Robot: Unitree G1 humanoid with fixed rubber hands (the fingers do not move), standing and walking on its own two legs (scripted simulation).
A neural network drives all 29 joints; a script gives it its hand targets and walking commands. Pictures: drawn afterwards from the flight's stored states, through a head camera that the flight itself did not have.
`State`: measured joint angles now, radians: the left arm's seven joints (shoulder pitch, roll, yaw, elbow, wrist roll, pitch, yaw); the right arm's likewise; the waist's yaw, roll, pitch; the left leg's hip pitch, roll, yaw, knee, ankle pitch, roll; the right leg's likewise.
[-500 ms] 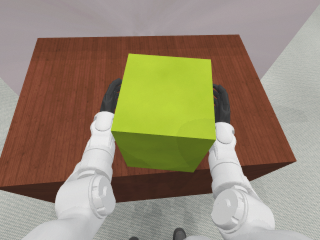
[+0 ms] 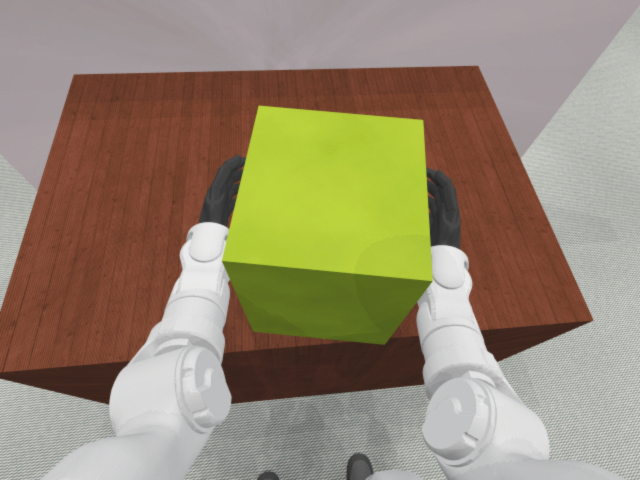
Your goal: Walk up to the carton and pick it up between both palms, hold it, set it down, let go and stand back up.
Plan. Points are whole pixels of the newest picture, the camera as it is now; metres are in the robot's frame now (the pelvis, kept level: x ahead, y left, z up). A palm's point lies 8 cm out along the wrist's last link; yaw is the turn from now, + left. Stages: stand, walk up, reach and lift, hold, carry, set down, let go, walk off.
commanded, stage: set down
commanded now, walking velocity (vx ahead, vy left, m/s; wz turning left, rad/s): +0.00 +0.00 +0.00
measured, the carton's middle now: (328, 238) +0.40 -0.01 +0.00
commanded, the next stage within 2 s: none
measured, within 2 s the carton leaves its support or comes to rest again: neither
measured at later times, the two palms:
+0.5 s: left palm (220, 230) +0.42 +0.13 -0.01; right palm (435, 246) +0.38 -0.16 +0.00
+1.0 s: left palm (206, 237) +0.40 +0.14 +0.01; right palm (435, 264) +0.35 -0.15 +0.00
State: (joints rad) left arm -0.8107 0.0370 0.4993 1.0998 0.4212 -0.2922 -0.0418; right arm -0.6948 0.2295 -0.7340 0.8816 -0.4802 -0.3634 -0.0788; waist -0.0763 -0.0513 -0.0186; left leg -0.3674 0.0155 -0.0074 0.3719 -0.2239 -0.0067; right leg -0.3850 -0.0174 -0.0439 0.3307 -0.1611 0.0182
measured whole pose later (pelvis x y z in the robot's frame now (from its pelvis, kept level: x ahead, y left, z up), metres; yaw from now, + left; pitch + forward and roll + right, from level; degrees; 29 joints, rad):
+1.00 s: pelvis -0.03 +0.02 -0.01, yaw -1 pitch +20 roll -2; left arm -0.89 0.11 0.24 1.39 0.05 -0.36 0.06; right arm -0.74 -0.01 -0.25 1.27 -0.08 -0.46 -0.18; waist -0.08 0.03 -0.18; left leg -0.63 0.02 -0.01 0.52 -0.23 0.00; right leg -0.59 -0.02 -0.04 0.35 -0.10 0.03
